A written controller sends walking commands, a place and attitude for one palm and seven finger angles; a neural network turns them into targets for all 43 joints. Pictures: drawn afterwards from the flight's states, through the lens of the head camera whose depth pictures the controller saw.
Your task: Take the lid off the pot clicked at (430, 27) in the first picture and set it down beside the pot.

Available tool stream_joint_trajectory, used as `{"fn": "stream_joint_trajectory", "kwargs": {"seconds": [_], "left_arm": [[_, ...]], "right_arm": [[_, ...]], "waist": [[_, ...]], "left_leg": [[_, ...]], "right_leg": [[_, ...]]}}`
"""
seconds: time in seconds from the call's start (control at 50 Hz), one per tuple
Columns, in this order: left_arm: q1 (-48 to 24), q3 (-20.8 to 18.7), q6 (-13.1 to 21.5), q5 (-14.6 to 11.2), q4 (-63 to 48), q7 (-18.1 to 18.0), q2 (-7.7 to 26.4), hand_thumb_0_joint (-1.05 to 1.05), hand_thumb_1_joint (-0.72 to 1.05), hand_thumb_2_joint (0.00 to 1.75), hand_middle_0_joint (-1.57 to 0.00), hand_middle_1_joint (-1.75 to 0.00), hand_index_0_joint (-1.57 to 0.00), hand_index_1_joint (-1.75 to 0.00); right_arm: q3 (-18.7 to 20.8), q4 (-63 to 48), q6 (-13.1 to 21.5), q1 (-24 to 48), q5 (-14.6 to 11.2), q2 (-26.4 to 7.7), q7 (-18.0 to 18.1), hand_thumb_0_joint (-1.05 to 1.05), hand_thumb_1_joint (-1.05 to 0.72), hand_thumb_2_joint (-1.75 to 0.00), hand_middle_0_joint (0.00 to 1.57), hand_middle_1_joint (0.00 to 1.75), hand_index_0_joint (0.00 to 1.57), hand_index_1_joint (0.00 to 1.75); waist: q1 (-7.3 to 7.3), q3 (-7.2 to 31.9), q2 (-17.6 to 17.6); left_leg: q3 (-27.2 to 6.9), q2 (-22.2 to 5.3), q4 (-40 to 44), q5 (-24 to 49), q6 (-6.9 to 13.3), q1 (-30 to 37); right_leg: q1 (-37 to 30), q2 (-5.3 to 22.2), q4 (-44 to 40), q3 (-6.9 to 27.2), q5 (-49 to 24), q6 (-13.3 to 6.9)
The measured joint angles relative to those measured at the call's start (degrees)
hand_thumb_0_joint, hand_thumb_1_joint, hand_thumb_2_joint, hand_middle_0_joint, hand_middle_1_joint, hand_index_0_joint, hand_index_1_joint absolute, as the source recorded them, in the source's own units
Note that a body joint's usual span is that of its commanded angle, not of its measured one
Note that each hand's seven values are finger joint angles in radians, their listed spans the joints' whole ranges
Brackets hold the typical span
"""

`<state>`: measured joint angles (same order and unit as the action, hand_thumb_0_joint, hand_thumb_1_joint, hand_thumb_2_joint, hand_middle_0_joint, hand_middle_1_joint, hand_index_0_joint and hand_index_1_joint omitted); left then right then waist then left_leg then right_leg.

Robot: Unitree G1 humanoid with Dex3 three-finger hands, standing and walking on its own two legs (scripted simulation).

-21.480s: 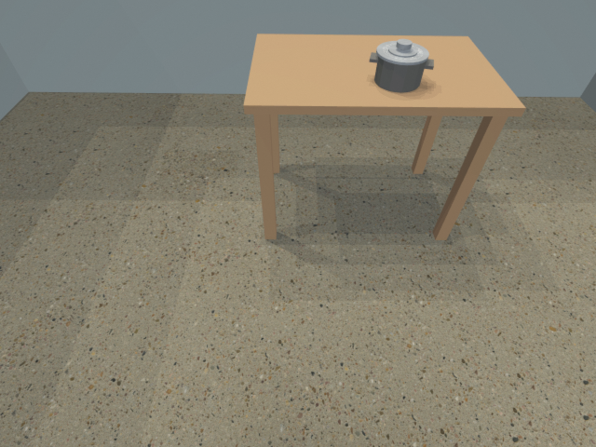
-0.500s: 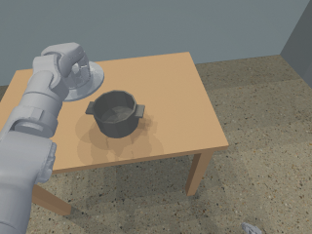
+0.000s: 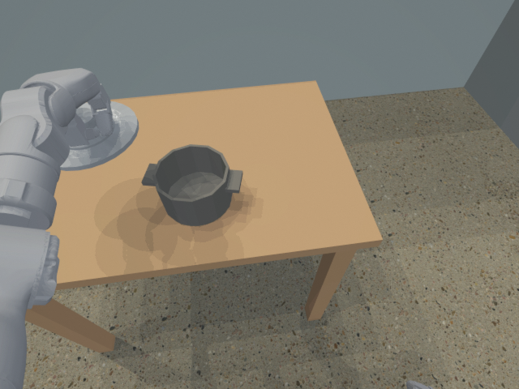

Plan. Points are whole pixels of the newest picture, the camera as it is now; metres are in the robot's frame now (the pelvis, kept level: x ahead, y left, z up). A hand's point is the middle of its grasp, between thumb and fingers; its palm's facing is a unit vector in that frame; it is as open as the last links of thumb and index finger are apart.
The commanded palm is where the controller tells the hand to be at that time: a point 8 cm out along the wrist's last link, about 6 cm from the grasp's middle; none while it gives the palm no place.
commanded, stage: move the lid sideways beside the pot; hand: left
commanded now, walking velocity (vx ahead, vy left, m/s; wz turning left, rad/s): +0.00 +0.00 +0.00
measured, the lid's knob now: (80, 120) +0.50 +0.28 +0.14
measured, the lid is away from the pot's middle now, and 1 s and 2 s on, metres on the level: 0.15 0.24 0.24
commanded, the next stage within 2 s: lower the lid onto the table in 0.88 s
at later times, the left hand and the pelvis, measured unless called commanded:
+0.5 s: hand (33, 138) +0.45 +0.32 +0.15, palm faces -0.36 -0.10 -0.93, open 4.3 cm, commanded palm +0.46 +0.33 +0.23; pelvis +0.00 +0.01 +0.00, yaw +1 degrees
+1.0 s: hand (14, 137) +0.45 +0.35 +0.16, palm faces -0.36 -0.10 -0.93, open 4.3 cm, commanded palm +0.46 +0.35 +0.23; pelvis +0.01 +0.01 +0.00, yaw +1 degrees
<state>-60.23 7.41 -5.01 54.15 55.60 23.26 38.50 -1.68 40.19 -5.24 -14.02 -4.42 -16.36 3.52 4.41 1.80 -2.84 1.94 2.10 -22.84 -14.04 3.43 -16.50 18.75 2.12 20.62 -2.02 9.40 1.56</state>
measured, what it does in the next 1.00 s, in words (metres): stands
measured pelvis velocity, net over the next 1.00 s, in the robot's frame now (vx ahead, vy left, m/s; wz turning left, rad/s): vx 0.01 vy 0.01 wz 0.01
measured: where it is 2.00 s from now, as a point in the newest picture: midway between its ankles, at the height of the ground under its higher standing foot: outside the picture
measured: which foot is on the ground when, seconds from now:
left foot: down 0.00-1.00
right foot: down 0.00-1.00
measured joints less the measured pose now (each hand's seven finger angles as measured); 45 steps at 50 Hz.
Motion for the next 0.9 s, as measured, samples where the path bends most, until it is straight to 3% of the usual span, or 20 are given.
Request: {"fn": "stream_joint_trajectory", "kwargs": {"seconds": [0.32,0.56,0.72,0.9], "left_arm": [[2.39,-3.65,3.76,0.11,-1.13,0.98,4.55,-0.13,0.33,0.97,-0.44,-0.91,-1.06,-1.18],[1.38,-3.28,6.49,-0.01,1.76,2.28,7.32,-0.13,0.33,0.97,-0.44,-0.91,-1.06,-1.18],[1.55,-5.32,9.0,0.15,1.51,2.14,9.11,-0.12,0.32,0.96,-0.44,-0.91,-1.06,-1.18],[1.19,-6.03,9.38,0.75,2.9,2.85,11.17,-0.13,0.33,0.97,-0.44,-0.91,-1.06,-1.18]], "right_arm": [[0.24,-0.33,-1.45,-0.16,-0.07,-0.54,0.03,0.0,-0.91,-0.9,0.21,0.3,0.2,0.3],[-0.17,-0.08,-1.86,0.59,-0.46,-0.44,0.71,0.0,-0.91,-0.9,0.21,0.3,0.2,0.3],[-0.04,0.48,-1.76,-0.22,-0.25,-0.73,0.96,0.0,-0.91,-0.9,0.21,0.3,0.2,0.3],[0.03,0.65,-2.84,-0.56,-0.42,-0.92,0.79,0.0,-0.91,-0.9,0.21,0.3,0.2,0.3]], "waist": [[-0.08,-0.27,0.16],[-0.78,-0.67,0.72],[-0.61,-0.71,0.77],[-0.17,-0.91,0.77]], "left_leg": [[-0.21,0.11,-0.4,-0.36,0.36,-0.2],[-0.8,0.2,-1.05,-0.49,0.53,-1.16],[-1.03,0.28,-1.21,-0.63,0.58,-1.62],[-0.75,0.09,-1.72,-1.0,0.65,-2.44]], "right_leg": [[-0.47,0.09,-0.85,-0.21,-0.22,0.26],[-0.21,0.18,-1.24,-0.8,-0.45,0.35],[0.0,0.24,-1.41,-1.02,-0.4,0.3],[0.74,0.05,-1.33,-0.72,-0.4,0.44]]}}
